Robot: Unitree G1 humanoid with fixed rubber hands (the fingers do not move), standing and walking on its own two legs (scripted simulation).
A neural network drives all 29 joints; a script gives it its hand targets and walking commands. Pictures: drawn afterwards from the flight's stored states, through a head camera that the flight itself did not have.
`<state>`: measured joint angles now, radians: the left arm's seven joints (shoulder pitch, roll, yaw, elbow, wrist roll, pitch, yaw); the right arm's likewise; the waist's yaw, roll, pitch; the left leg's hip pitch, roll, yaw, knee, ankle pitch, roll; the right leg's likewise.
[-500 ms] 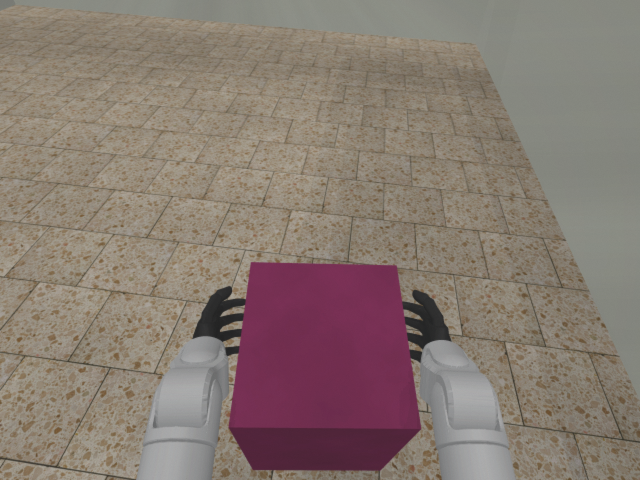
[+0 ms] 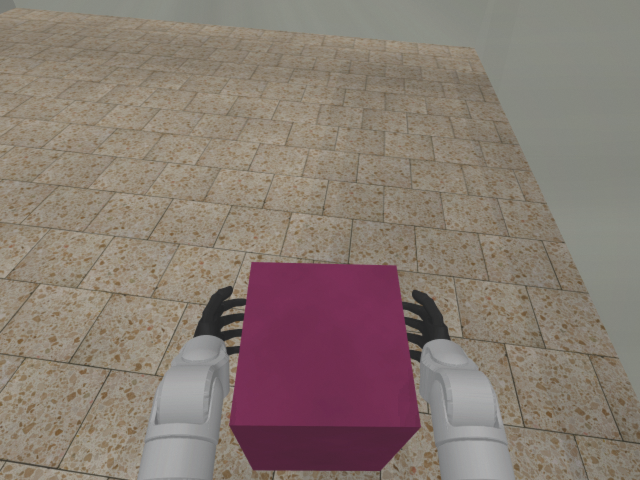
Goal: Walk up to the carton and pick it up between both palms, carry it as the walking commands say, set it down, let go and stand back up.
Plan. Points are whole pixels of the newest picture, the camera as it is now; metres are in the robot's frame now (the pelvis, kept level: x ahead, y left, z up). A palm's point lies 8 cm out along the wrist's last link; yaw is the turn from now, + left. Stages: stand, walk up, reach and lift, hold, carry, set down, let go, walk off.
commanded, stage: carry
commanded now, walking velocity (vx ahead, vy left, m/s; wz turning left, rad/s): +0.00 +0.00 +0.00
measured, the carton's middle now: (320, 373) +0.29 +0.00 -0.04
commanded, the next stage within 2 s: none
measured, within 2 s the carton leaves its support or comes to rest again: neither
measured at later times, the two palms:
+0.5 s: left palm (204, 345) +0.29 +0.14 +0.04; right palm (430, 348) +0.29 -0.14 +0.05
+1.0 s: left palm (183, 329) +0.28 +0.16 +0.09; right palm (427, 334) +0.28 -0.12 +0.09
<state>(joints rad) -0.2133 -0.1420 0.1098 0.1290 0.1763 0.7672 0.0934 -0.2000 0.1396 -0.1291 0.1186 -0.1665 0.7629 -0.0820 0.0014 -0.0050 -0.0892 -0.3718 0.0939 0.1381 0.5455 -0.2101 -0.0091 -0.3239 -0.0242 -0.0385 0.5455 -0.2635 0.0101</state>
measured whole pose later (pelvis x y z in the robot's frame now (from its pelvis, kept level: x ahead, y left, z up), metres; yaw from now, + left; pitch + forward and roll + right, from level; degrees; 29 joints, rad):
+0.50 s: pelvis +0.00 +0.01 +0.00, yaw +0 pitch +2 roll -1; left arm -0.22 -0.14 0.11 0.13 0.18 0.78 0.10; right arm -0.20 0.14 -0.13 0.12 -0.17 0.77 -0.08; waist 0.00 0.00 -0.09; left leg -0.37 0.09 0.14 0.54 -0.21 0.00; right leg -0.32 -0.03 -0.03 0.53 -0.26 0.02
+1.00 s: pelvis +0.02 +0.02 +0.00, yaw +1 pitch +3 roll +0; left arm -0.08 -0.13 0.02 -0.30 0.07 1.03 0.16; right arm -0.06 0.13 -0.05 -0.31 -0.05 1.03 -0.14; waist -0.01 -0.01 -0.13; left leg -0.36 0.05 0.15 0.57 -0.31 0.03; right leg -0.30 -0.07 -0.03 0.55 -0.30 0.04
